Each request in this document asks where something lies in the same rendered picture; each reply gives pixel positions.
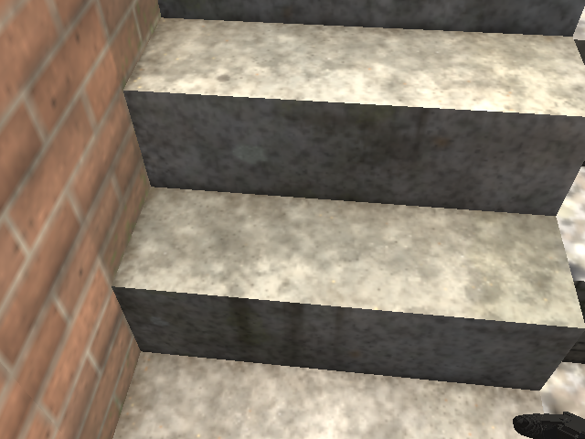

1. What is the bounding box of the robot right hand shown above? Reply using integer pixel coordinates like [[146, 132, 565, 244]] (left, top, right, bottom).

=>
[[513, 412, 585, 439]]

